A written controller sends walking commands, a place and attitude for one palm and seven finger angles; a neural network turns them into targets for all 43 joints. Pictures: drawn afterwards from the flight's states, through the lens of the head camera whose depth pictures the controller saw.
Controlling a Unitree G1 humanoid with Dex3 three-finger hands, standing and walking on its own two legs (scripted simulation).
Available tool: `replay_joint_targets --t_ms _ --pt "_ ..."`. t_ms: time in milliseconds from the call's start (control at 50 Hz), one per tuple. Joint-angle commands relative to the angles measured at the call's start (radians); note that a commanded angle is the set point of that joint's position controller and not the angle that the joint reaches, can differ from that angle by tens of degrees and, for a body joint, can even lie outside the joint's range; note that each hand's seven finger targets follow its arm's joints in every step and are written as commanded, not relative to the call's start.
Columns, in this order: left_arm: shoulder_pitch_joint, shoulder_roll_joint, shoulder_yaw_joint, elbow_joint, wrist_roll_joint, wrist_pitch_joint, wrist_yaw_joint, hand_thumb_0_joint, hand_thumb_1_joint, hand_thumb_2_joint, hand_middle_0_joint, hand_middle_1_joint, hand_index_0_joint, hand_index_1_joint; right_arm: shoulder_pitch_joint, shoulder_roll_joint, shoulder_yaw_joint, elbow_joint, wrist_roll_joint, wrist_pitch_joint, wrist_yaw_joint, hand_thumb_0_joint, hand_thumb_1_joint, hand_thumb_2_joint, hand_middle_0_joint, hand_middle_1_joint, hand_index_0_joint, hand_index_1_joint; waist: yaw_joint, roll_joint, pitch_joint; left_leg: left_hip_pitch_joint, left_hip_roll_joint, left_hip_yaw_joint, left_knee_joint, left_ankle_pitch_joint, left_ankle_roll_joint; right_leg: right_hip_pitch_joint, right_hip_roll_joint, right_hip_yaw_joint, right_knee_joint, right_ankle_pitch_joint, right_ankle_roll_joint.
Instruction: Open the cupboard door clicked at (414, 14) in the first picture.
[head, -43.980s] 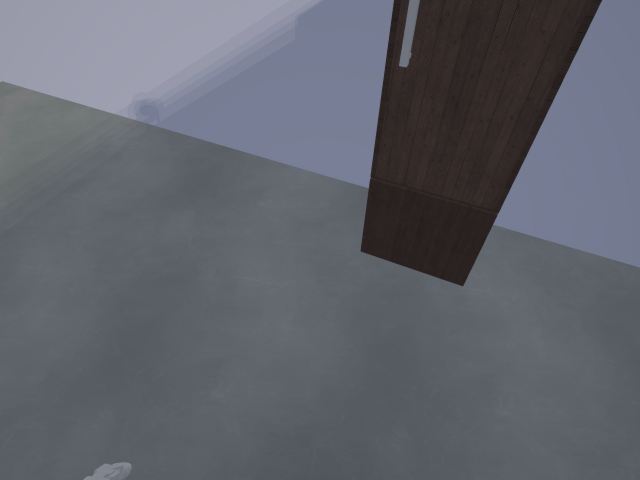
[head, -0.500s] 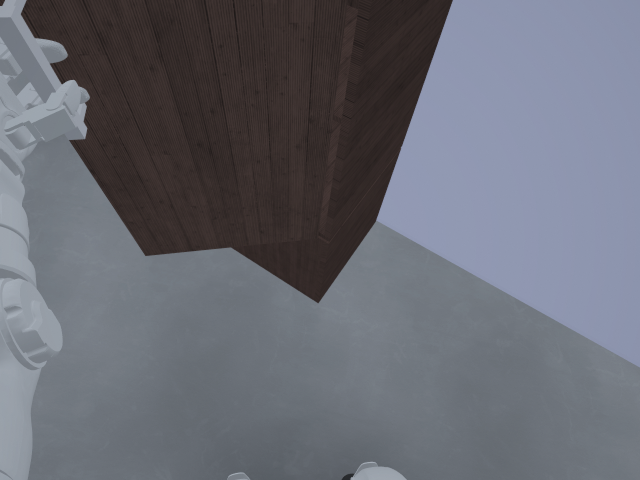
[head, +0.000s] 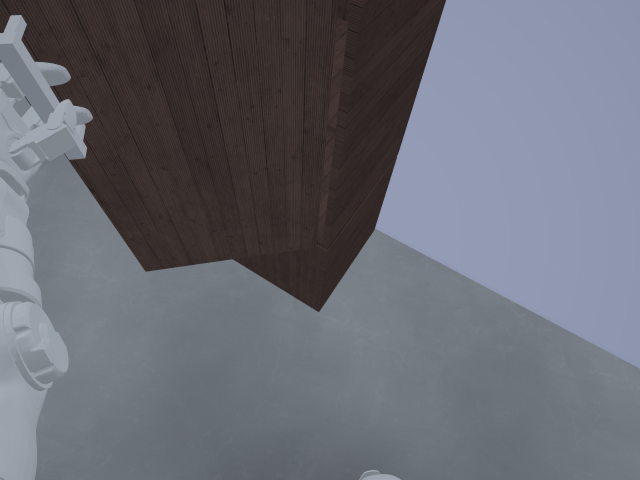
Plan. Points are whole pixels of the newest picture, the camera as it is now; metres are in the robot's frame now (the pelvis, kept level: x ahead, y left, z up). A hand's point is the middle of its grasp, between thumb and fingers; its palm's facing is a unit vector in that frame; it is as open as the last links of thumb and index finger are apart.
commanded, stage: pull the door open along its arc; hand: left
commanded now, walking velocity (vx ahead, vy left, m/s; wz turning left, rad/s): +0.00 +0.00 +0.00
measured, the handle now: (49, 93) +0.55 +0.27 +0.16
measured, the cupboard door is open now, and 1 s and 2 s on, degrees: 44 63 87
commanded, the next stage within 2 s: open thumb and fingers to let go in 1.46 s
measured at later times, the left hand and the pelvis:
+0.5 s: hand (93, 193) +0.40 +0.20 +0.15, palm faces +0.38 -0.92 +0.09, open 6.0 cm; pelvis +0.00 -0.01 +0.01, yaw +3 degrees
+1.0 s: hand (105, 192) +0.40 +0.19 +0.15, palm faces +0.51 -0.86 +0.02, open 5.5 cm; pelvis -0.02 -0.03 +0.02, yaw +2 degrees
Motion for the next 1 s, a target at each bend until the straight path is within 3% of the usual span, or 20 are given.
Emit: replay_joint_targets --t_ms 0,80,120,220,240,260,300,340,400,440,460,480,500,520,580,600,720,800,920,980 --pt "-0.234 0.287 0.051 -0.34 -0.065 -0.06 -0.021 0.0 0.9 0.9 -0.4 -1.35 -0.4 -1.35 0.078 -0.17 -0.076 -0.109 0.01 -0.019 -0.01 0.0 -0.9 -0.9 0.2 0.3 0.2 0.3 0.089 0.108 -0.46 0.349 -0.038 -0.054 -0.054 0.593 0.02 0.238 0.05 -0.024 -0.018 0.503 -0.036" --pt "-0.049 0.232 0.052 -0.458 -0.1 -0.015 -0.016 0.0 0.9 0.9 -0.4 -1.35 -0.4 -1.35 0.025 -0.159 -0.08 -0.147 0.023 -0.02 -0.003 0.0 -0.9 -0.9 0.2 0.3 0.2 0.3 0.121 0.067 -0.402 0.337 -0.039 -0.04 -0.081 0.603 0.022 0.281 0.046 -0.026 -0.03 0.531 -0.034" --pt "0.066 0.22 0.076 -0.558 -0.121 0.003 -0.009 0.0 0.9 0.9 -0.4 -1.35 -0.4 -1.35 -0.005 -0.15 -0.08 -0.173 0.027 -0.027 0.0 0.0 -0.9 -0.9 0.2 0.3 0.2 0.3 0.157 0.086 -0.42 0.356 -0.042 -0.036 -0.09 0.659 0.021 0.329 0.041 -0.024 -0.027 0.571 -0.035" --pt "0.343 0.103 0.064 -0.798 -0.17 0.063 0.018 0.0 0.9 0.9 -0.4 -1.35 -0.4 -1.35 -0.092 -0.123 -0.077 -0.221 0.039 -0.052 0.011 0.0 -0.9 -0.9 0.2 0.3 0.2 0.3 0.191 0.051 -0.365 0.376 -0.043 -0.021 -0.12 0.699 0.019 0.4 0.031 -0.025 -0.035 0.639 -0.034" --pt "0.374 0.076 0.051 -0.859 -0.177 0.073 0.027 0.0 0.9 0.9 -0.4 -1.35 -0.4 -1.35 -0.108 -0.12 -0.077 -0.228 0.04 -0.058 0.012 0.0 -0.9 -0.9 0.2 0.3 0.2 0.3 0.191 0.018 -0.356 0.371 -0.044 -0.018 -0.13 0.681 0.017 0.415 0.03 -0.03 -0.038 0.643 -0.032" --pt "0.297 0.062 0.116 -0.917 -0.2 0.094 0.124 0.0 0.9 0.9 -0.4 -1.35 -0.4 -1.35 -0.138 -0.099 -0.074 -0.224 0.042 -0.069 0.014 0.0 -0.9 -0.9 0.2 0.3 0.2 0.3 0.224 0.003 -0.333 0.347 -0.054 -0.018 -0.134 0.641 0.01 0.399 0.033 -0.037 -0.051 0.612 -0.029" --pt "0.239 -0.054 0.042 -0.935 -0.177 0.138 0.253 0.0 0.9 0.9 -0.4 -1.35 -0.4 -1.35 -0.162 -0.093 -0.074 -0.205 0.038 -0.083 0.015 0.0 -0.9 -0.9 0.2 0.3 0.2 0.3 0.182 -0.014 -0.232 0.329 -0.054 -0.023 -0.155 0.53 0.003 0.345 0.038 -0.049 -0.072 0.512 -0.03" --pt "0.22 -0.128 0.014 -0.917 -0.143 0.177 0.363 0.0 0.9 0.9 -0.4 -1.35 -0.4 -1.35 -0.178 -0.086 -0.075 -0.177 0.032 -0.092 0.015 0.0 -0.9 -0.9 0.2 0.3 0.2 0.3 0.171 -0.023 -0.189 0.321 -0.06 -0.025 -0.169 0.455 -0.002 0.32 0.037 -0.051 -0.086 0.45 -0.032" --pt "0.062 -0.186 -0.055 -0.943 -0.058 0.205 0.511 0.0 0.9 0.9 -0.4 -1.35 -0.4 -1.35 -0.19 -0.076 -0.072 -0.131 0.013 -0.094 0.003 0.0 -0.9 -0.9 0.2 0.3 0.2 0.3 0.142 -0.04 -0.197 0.337 -0.06 -0.033 -0.161 0.428 0.001 0.304 0.026 -0.042 -0.093 0.413 -0.029" --pt "-0.061 -0.239 -0.104 -0.894 0.007 0.221 0.612 0.0 0.9 0.9 -0.4 -1.35 -0.4 -1.35 -0.203 -0.062 -0.067 -0.099 -0.001 -0.097 -0.002 0.0 -0.9 -0.9 0.2 0.3 0.2 0.3 0.125 -0.008 -0.204 0.342 -0.065 -0.036 -0.16 0.387 0.0 0.283 0.014 -0.032 -0.098 0.371 -0.029" --pt "-0.064 -0.268 -0.112 -0.864 0.03 0.227 0.66 0.0 0.9 0.9 -0.4 -1.35 -0.4 -1.35 -0.206 -0.055 -0.066 -0.091 -0.009 -0.098 -0.002 0.0 -0.9 -0.9 0.2 0.3 0.2 0.3 0.133 -0.033 -0.216 0.337 -0.067 -0.043 -0.162 0.377 0.0 0.29 0.013 -0.034 -0.098 0.353 -0.03" --pt "-0.069 -0.296 -0.129 -0.842 0.057 0.232 0.707 0.0 0.9 0.9 -0.4 -1.35 -0.4 -1.35 -0.218 -0.051 -0.065 -0.086 -0.015 -0.099 -0.002 0.0 -0.9 -0.9 0.2 0.3 0.2 0.3 0.134 -0.017 -0.22 0.335 -0.07 -0.04 -0.159 0.369 -0.001 0.285 0.009 -0.031 -0.099 0.343 -0.031" --pt "-0.099 -0.3 -0.133 -0.841 0.085 0.226 0.758 0.0 0.9 0.9 -0.4 -1.35 -0.4 -1.35 -0.212 -0.051 -0.068 -0.075 -0.023 -0.1 -0.004 0.0 -0.9 -0.9 0.2 0.3 0.2 0.3 0.126 -0.068 -0.252 0.335 -0.069 -0.046 -0.154 0.364 0.002 0.295 0.01 -0.033 -0.101 0.332 -0.03" --pt "-0.109 -0.321 -0.157 -0.817 0.106 0.222 0.781 0.0 0.9 0.9 -0.4 -1.35 -0.4 -1.35 -0.216 -0.047 -0.07 -0.07 -0.029 -0.1 -0.006 0.0 -0.9 -0.9 0.2 0.3 0.2 0.3 0.121 -0.053 -0.27 0.34 -0.07 -0.041 -0.153 0.354 0.001 0.293 0.006 -0.028 -0.099 0.332 -0.029" --pt "-0.188 -0.341 -0.205 -0.769 0.131 0.183 0.784 0.0 0.9 0.9 -0.4 -1.35 -0.4 -1.35 -0.2 -0.047 -0.071 -0.047 -0.039 -0.101 -0.014 0.0 -0.9 -0.9 0.2 0.3 0.2 0.3 0.103 -0.043 -0.3 0.349 -0.075 -0.036 -0.145 0.331 0.002 0.292 0.006 -0.019 -0.103 0.34 -0.03" --pt "-0.201 -0.324 -0.204 -0.745 0.136 0.168 0.775 0.0 0.9 0.9 -0.4 -1.35 -0.4 -1.35 -0.188 -0.052 -0.075 -0.037 -0.04 -0.096 -0.02 0.0 -0.9 -0.9 0.2 0.3 0.2 0.3 0.091 -0.095 -0.301 0.339 -0.073 -0.039 -0.144 0.313 0.006 0.303 0.007 -0.016 -0.112 0.334 -0.028" --pt "-0.288 -0.283 -0.194 -0.666 0.114 0.075 0.704 0.0 0.9 0.9 -0.4 -1.35 -0.4 -1.35 -0.174 -0.05 -0.076 -0.016 -0.035 -0.1 -0.04 0.0 -0.9 -0.9 0.2 0.3 0.2 0.3 0.091 -0.053 -0.284 0.323 -0.078 -0.03 -0.157 0.281 0.013 0.323 0.0 0.0 -0.128 0.335 -0.028" --pt "-0.195 -0.272 -0.161 -0.631 0.086 0.034 0.677 0.0 0.9 0.9 -0.4 -1.35 -0.4 -1.35 -0.173 -0.053 -0.08 -0.015 -0.029 -0.107 -0.041 0.0 -0.9 -0.9 0.2 0.3 0.2 0.3 0.123 -0.074 -0.273 0.312 -0.08 -0.026 -0.174 0.266 0.016 0.355 0.003 0.002 -0.145 0.318 -0.03" --pt "-0.039 -0.308 -0.159 -0.71 0.04 0.013 0.662 0.0 0.9 0.9 -0.4 -1.35 -0.4 -1.35 -0.181 -0.057 -0.089 -0.034 -0.017 -0.125 -0.029 0.0 -0.9 -0.9 0.2 0.3 0.2 0.3 0.16 -0.079 -0.275 0.323 -0.08 -0.008 -0.205 0.274 0.017 0.405 0.006 0.0 -0.163 0.322 -0.03" --pt "0.055 -0.349 -0.189 -0.805 0.045 0.022 0.669 0.0 0.9 0.9 -0.4 -1.35 -0.4 -1.35 -0.198 -0.055 -0.094 -0.048 -0.013 -0.134 -0.022 0.0 -0.9 -0.9 0.2 0.3 0.2 0.3 0.179 -0.021 -0.28 0.356 -0.076 0.003 -0.217 0.315 0.014 0.415 0.012 -0.01 -0.159 0.342 -0.038"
